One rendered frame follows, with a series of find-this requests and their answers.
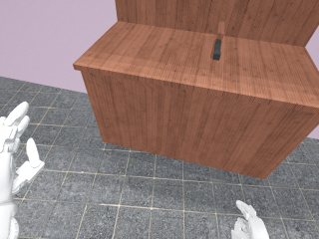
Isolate counter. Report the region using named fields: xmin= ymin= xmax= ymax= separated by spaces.
xmin=73 ymin=0 xmax=319 ymax=179

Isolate tap lever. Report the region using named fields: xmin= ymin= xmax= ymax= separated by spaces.
xmin=212 ymin=39 xmax=221 ymax=61

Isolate robot left hand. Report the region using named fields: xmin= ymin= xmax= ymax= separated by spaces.
xmin=0 ymin=102 xmax=45 ymax=204

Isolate robot right hand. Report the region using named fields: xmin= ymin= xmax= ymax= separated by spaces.
xmin=231 ymin=200 xmax=270 ymax=239

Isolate left robot forearm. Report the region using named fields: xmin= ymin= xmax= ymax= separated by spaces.
xmin=0 ymin=202 xmax=21 ymax=239

